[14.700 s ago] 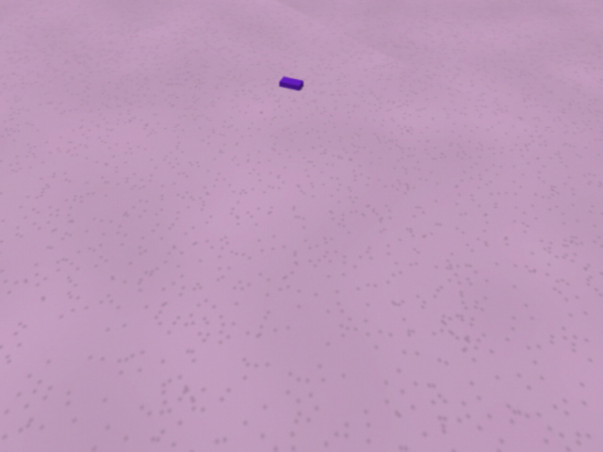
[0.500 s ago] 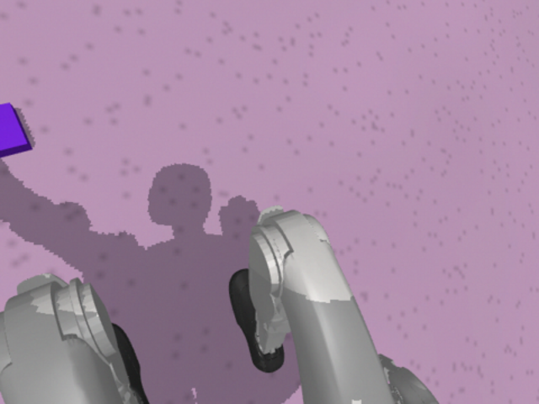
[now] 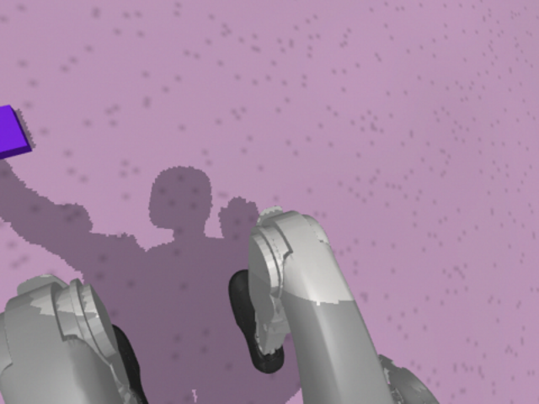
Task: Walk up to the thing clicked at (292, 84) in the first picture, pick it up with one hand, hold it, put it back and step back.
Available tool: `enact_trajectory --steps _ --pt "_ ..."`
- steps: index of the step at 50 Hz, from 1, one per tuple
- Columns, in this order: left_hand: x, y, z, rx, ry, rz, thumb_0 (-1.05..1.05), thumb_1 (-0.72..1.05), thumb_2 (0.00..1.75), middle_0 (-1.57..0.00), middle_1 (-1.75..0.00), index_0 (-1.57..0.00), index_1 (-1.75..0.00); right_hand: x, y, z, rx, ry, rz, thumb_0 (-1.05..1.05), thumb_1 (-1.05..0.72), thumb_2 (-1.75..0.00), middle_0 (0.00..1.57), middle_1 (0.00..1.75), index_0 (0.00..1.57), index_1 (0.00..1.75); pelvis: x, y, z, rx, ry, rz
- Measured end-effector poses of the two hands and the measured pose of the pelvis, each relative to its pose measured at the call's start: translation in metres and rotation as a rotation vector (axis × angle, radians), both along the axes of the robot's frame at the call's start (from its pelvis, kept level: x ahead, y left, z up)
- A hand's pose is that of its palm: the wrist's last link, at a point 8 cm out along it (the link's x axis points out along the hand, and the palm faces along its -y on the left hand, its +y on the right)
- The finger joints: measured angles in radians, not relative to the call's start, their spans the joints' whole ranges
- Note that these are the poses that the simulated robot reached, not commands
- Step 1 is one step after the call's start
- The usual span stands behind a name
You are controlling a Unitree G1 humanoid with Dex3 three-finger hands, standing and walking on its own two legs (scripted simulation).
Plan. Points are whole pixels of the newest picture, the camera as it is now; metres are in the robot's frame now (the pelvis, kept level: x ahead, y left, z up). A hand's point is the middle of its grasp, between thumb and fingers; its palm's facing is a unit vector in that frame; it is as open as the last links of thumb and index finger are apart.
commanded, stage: approach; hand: left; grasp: from above
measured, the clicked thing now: out of the picture +0.54 +0.30 -0.30
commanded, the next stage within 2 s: close in in 0.62 s
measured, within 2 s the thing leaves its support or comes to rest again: neither
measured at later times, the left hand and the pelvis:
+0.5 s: hand out of the picture +0.54 +0.28 -0.17, palm faces -0.41 -0.07 -0.91, open 14.0 cm; pelvis +0.00 +0.00 +0.00, yaw -1 degrees
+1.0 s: hand out of the picture +0.52 +0.31 -0.19, palm faces -0.44 -0.09 -0.89, open 14.0 cm; pelvis +0.00 +0.00 +0.00, yaw -1 degrees
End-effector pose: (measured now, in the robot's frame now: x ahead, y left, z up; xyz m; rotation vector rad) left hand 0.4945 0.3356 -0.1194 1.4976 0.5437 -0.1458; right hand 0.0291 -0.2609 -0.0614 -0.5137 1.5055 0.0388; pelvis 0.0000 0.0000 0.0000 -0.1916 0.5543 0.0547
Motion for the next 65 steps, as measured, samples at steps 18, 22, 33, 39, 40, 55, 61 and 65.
enact_trajectory --steps 18,22,33,39,40,55,61,65 --pt "0.048 -0.053 0.013 -0.009 -0.054 -0.055 0.0 -0.48 0.96 -0.09 -1.05 -0.11 -1.03 -0.019 0.001 0.008 -0.012 0.008 -0.047 0.0 -0.9 -0.89 0.2 0.3 0.2 0.3 0.001 -0.002 0.0 0.004 0.017 -0.004" --pt "0.051 -0.061 0.014 0.012 -0.048 -0.031 0.0 -0.49 0.97 -0.09 -1.05 -0.1 -1.04 -0.029 0.004 0.008 0.003 0.016 -0.08 0.0 -0.9 -0.89 0.2 0.3 0.2 0.3 0.001 -0.002 0.001 0.005 0.019 -0.014" --pt "0.02 -0.033 -0.003 -0.004 0.052 0.041 0.0 -0.52 0.98 -0.08 -1.05 -0.09 -1.04 -0.032 0.005 0.0 0.028 0.027 -0.063 0.0 -0.9 -0.89 0.2 0.3 0.2 0.3 -0.005 -0.004 0.0 0.014 -0.009 -0.013" --pt "0.023 -0.018 0.004 -0.003 0.011 0.001 0.0 -0.52 0.97 -0.08 -1.05 -0.1 -1.04 -0.017 -0.004 0.001 -0.01 0.036 -0.014 0.0 -0.9 -0.89 0.2 0.3 0.2 0.3 -0.003 -0.005 -0.002 0.012 -0.005 -0.005" --pt "0.024 -0.017 0.005 -0.003 0.007 -0.003 0.0 -0.52 0.97 -0.08 -1.05 -0.1 -1.04 -0.014 -0.005 0.002 -0.016 0.033 -0.01 0.0 -0.9 -0.89 0.2 0.3 0.2 0.3 -0.002 -0.004 -0.002 0.01 -0.003 -0.005" --pt "0.026 -0.034 -0.023 -0.026 0.027 -0.025 0.0 -0.49 0.96 -0.07 -1.05 -0.09 -1.03 -0.006 0.003 0.012 -0.029 0.005 0.018 0.0 -0.9 -0.9 0.2 0.3 0.2 0.3 0.001 0.0 -0.001 -0.012 -0.008 -0.011" --pt "0.025 -0.036 -0.038 -0.027 0.022 -0.005 0.0 -0.49 0.96 -0.08 -1.04 -0.09 -1.03 -0.02 0.01 0.012 -0.019 0.024 0.016 0.0 -0.9 -0.9 0.2 0.3 0.2 0.3 -0.001 0.001 -0.005 -0.016 -0.019 -0.017" --pt "0.026 -0.035 -0.047 -0.022 0.021 0.008 0.0 -0.49 0.97 -0.08 -1.03 -0.09 -1.03 -0.03 0.014 0.012 -0.013 0.048 0.016 0.0 -0.9 -0.9 0.2 0.3 0.2 0.3 -0.001 0.001 -0.009 -0.019 -0.023 -0.021"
